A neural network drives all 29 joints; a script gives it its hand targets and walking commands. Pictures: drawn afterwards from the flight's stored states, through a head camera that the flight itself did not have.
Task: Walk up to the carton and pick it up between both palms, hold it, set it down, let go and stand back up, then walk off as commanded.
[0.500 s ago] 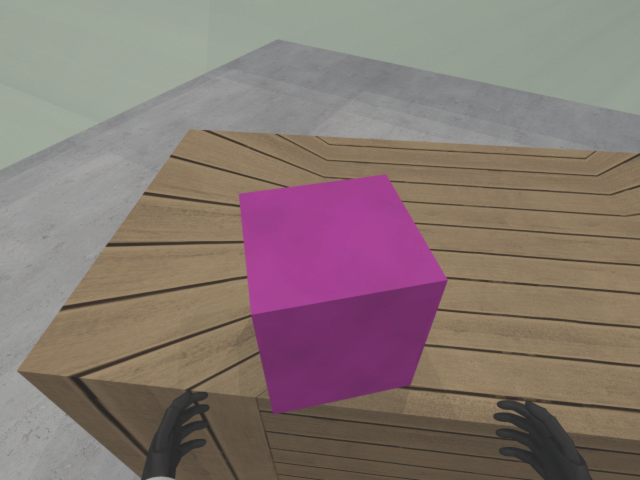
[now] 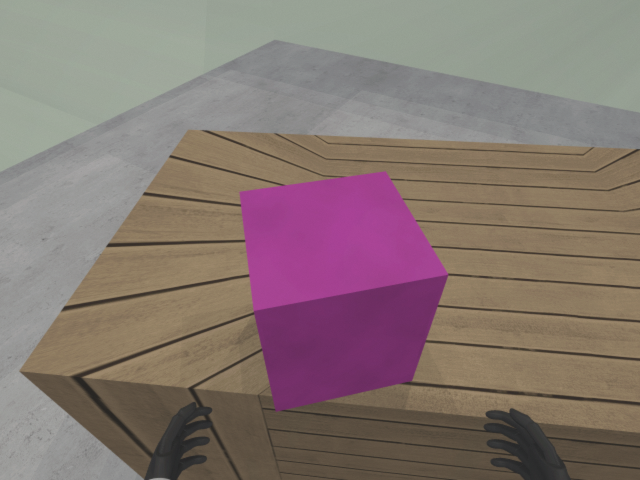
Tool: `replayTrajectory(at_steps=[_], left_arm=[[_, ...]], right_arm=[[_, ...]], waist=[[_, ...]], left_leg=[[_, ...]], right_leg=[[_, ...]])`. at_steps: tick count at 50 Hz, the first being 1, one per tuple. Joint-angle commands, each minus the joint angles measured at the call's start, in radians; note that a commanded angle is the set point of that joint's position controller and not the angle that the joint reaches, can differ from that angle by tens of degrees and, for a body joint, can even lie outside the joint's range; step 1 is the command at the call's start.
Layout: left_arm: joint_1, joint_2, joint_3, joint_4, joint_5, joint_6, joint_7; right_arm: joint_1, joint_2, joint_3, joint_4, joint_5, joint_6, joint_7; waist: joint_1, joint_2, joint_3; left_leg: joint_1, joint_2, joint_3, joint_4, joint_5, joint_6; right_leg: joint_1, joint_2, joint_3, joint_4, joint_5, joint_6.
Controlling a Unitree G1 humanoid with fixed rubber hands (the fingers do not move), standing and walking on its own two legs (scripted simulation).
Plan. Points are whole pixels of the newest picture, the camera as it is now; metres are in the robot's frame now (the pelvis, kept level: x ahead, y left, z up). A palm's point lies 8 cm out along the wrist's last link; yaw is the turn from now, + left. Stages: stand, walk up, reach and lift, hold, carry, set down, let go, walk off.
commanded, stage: set down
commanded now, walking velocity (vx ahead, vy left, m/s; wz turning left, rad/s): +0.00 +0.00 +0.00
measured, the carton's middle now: (330, 291) +0.38 +0.03 +0.03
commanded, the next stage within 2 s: let go in 0.64 s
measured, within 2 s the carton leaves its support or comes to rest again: neither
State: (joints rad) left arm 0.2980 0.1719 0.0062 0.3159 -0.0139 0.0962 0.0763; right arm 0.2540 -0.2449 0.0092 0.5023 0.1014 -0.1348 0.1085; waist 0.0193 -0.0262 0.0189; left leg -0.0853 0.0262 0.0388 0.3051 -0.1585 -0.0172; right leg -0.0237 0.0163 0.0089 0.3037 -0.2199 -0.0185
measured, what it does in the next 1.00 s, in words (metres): stands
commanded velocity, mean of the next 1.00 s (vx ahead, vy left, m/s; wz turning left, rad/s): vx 0.00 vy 0.00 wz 0.00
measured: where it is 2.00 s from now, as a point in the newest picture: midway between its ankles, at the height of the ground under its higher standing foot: outside the picture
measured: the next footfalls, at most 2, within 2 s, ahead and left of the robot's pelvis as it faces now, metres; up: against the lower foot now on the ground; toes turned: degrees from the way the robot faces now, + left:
none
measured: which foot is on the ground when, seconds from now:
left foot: down 0.00-1.00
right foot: down 0.00-1.00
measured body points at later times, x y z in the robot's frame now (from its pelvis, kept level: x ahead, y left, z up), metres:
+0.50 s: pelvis +0.00 +0.01 +0.00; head +0.00 +0.01 +0.45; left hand +0.18 +0.24 -0.08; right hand +0.17 -0.22 -0.07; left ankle +0.01 +0.13 -0.75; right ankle -0.03 -0.11 -0.75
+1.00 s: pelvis +0.00 +0.01 +0.00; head -0.01 +0.02 +0.45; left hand +0.19 +0.23 -0.08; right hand +0.18 -0.22 -0.08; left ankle +0.01 +0.13 -0.75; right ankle -0.03 -0.11 -0.75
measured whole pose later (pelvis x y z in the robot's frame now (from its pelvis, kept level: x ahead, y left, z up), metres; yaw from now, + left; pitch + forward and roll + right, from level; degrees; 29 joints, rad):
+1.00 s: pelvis +0.00 +0.01 +0.00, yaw -1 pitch -5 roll +0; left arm 0.16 0.17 0.02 0.55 0.04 0.11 0.00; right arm 0.14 -0.21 0.00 0.76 -0.01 -0.22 0.03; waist -0.01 -0.01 0.06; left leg -0.07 0.02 0.06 0.36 -0.20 0.00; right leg -0.02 0.01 0.02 0.34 -0.24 0.00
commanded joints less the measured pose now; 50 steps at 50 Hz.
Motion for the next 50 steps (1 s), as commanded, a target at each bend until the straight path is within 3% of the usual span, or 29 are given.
replayTrajectory(at_steps=[1,22,38,50], left_arm=[[-0.061,0.077,0.029,-0.087,0.003,-0.017,-0.007],[-0.130,0.113,0.051,0.063,0.029,-0.003,-0.069],[-0.184,0.094,0.045,0.118,0.050,-0.004,-0.076],[-0.214,0.086,0.037,0.132,0.059,-0.001,-0.072]], right_arm=[[-0.052,-0.101,-0.039,-0.088,-0.016,-0.022,-0.016],[-0.107,-0.044,-0.024,0.039,-0.094,-0.057,-0.085],[-0.159,-0.057,-0.034,0.139,-0.109,-0.098,-0.086],[-0.181,-0.068,-0.038,0.167,-0.114,-0.103,-0.079]], waist=[[-0.006,0.004,0.000],[-0.024,0.016,-0.004],[-0.027,0.026,-0.031],[-0.023,0.027,-0.024]], left_leg=[[0.169,-0.029,0.016,0.009,0.175,-0.005],[0.201,-0.030,0.028,0.027,0.183,-0.012],[0.227,-0.022,0.023,0.059,0.251,-0.018],[0.217,-0.018,0.021,0.055,0.217,-0.012]], right_leg=[[-0.216,-0.007,-0.016,-0.088,0.103,-0.005],[-0.212,-0.007,-0.020,-0.071,0.113,0.011],[-0.214,0.004,-0.036,-0.047,0.158,0.011],[-0.205,0.006,-0.042,-0.038,0.158,0.011]])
